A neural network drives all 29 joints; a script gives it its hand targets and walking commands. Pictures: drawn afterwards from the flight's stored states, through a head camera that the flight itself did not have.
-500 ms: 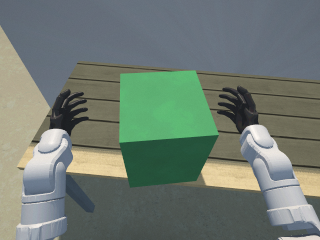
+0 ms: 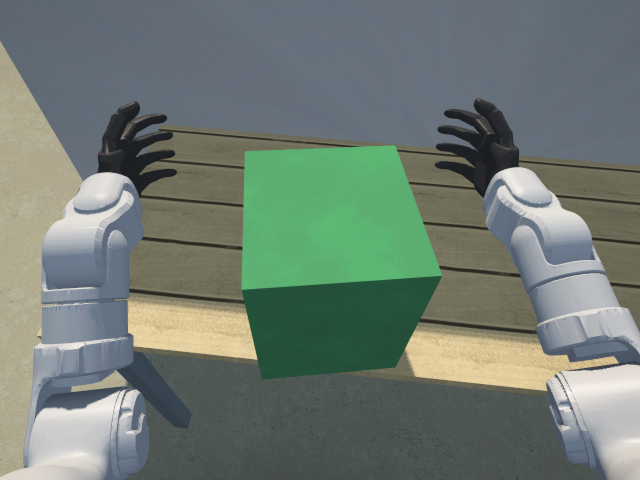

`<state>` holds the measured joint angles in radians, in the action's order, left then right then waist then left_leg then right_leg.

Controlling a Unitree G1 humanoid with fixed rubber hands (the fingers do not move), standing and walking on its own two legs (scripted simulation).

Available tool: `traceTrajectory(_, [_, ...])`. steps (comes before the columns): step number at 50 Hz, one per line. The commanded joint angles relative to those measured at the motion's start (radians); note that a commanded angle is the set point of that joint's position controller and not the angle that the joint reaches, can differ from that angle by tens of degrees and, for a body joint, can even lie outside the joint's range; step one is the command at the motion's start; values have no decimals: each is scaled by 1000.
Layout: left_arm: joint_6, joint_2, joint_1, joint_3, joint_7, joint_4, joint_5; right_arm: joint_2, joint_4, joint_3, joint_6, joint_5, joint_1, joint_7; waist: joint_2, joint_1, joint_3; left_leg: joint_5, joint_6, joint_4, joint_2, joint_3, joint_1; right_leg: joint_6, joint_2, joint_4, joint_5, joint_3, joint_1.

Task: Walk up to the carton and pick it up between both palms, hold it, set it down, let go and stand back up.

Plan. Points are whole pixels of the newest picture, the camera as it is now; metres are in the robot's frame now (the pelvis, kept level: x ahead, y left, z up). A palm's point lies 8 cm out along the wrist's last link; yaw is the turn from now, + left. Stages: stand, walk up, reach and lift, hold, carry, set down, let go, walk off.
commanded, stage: reach and lift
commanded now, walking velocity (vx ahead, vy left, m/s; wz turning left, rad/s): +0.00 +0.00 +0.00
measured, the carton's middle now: (325, 267) +0.38 +0.04 +0.02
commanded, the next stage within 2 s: none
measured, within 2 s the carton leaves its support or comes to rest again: neither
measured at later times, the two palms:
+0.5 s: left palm (142, 221) +0.36 +0.26 +0.11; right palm (458, 203) +0.43 -0.13 +0.12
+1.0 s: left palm (171, 239) +0.37 +0.24 +0.07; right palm (441, 220) +0.43 -0.12 +0.08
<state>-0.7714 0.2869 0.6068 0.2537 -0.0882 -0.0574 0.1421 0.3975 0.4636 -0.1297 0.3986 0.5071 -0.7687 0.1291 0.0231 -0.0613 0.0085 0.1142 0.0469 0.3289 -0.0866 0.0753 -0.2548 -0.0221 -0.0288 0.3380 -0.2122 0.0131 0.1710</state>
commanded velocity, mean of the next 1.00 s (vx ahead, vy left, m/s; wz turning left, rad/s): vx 0.00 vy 0.00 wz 0.00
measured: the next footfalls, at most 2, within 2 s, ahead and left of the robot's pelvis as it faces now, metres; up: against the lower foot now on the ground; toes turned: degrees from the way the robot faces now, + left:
none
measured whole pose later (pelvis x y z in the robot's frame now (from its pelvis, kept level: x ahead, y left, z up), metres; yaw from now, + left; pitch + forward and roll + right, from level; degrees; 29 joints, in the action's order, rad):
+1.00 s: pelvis +0.00 +0.00 +0.00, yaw +1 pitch +9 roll -1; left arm 0.00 0.12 0.62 0.21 -0.07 -0.77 0.00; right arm 0.22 1.07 -0.07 -0.12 0.27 -0.79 0.07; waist 0.03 -0.10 0.10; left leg 0.13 0.04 0.40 -0.09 0.05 -0.42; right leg -0.02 -0.03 0.37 -0.22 0.04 0.31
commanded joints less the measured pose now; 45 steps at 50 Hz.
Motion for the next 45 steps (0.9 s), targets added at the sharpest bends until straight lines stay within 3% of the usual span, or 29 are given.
traceTrajectory(1, [29,159,411,-3,1,56,14,183,-58,85,-19,-3,-480,-9,-38,10,486,-285,-20,46,79,-35,327,65,-29,-37,386,-13,13])
traceTrajectory(3, [42,175,429,4,0,24,12,179,-54,75,-25,0,-511,-14,-25,-6,484,-259,-26,40,83,-31,307,75,-19,-36,371,-17,0])
traceTrajectory(8, [73,173,469,-16,3,-50,7,167,60,46,-37,24,-540,-32,-56,-17,509,-311,-21,57,79,-41,315,73,-21,-20,429,-13,-4])
traceTrajectory(12, [121,147,388,3,29,-197,-18,120,165,15,-57,5,-484,-32,-6,-19,444,-279,-38,43,88,-39,278,86,-12,-30,421,-22,-28])
traceTrajectory(14, [167,130,326,16,46,-231,-38,80,166,4,-86,-15,-438,-27,13,-26,425,-317,-41,46,94,-38,251,96,-12,-14,507,-26,-76])
traceTrajectory(16, [209,107,292,22,63,-215,-62,66,163,17,-118,-45,-390,-22,4,-18,411,-317,-30,36,100,-36,243,101,-10,-13,533,-18,-96])
traceTrajectory(17, [233,104,295,27,66,-172,-61,57,109,19,-143,-48,-396,-19,5,-29,458,-351,-29,42,101,-34,257,103,-13,-6,562,-14,-118])
traceTrajectory(18, [261,87,307,8,65,-115,-57,51,74,34,-170,-57,-392,-19,-18,-18,497,-382,-16,54,100,-38,275,104,-15,4,579,-2,-104])
traceTrajectory(22, [344,58,370,-37,36,34,-48,69,-15,136,-267,-142,-423,-20,-98,8,584,-469,24,109,86,-30,385,68,-44,-25,453,39,40])
traceTrajectory(24, [368,38,372,-70,25,-18,-41,56,6,137,-283,-159,-435,-25,-106,11,570,-428,21,114,82,-34,392,55,-44,-36,374,36,90])
traceTrajectory(26, [396,17,351,-80,19,-72,-38,31,40,136,-291,-182,-421,-33,-78,3,582,-361,4,103,80,-38,377,54,-38,-41,294,32,114])
traceTrajectory(28, [430,19,333,-75,22,-226,-37,4,123,146,-296,-229,-411,-32,-26,5,534,-239,-24,87,85,-35,296,65,-22,-41,220,17,124])
traceTrajectory(30, [480,38,378,-57,5,-236,-32,-5,90,168,-318,-259,-453,-22,-1,-11,617,-205,-37,84,91,-25,242,76,-15,-24,216,8,86])
traceTrajectory(32, [529,28,382,-25,-9,-274,-61,-21,147,149,-342,-264,-450,-19,4,-39,673,-257,-39,94,89,-18,224,84,-18,1,275,6,53])
traceTrajectory(33, [551,15,373,-26,-7,-365,-75,-38,225,143,-349,-269,-438,-24,12,-37,651,-252,-42,96,89,-18,200,82,-18,4,273,2,48])
traceTrajectory(36, [620,-36,335,-25,5,-482,-120,-46,369,137,-393,-278,-389,-30,-20,-29,609,-322,-18,108,86,-17,215,68,-24,1,297,11,60])
traceTrajectory(38, [675,-45,361,-23,6,-476,-138,-39,386,138,-439,-273,-395,-36,-53,-35,658,-379,1,117,86,-10,228,65,-28,4,336,14,60])
traceTrajectory(44, [794,-60,373,-22,25,-559,-155,-55,435,85,-545,-248,-427,-50,-25,-53,629,-425,7,127,90,1,166,79,-25,29,450,7,8])
traceTrajectory(45, [811,-64,379,-30,21,-547,-156,-48,451,77,-560,-238,-428,-55,-51,-60,635,-445,16,131,89,0,163,75,-25,37,469,10,9])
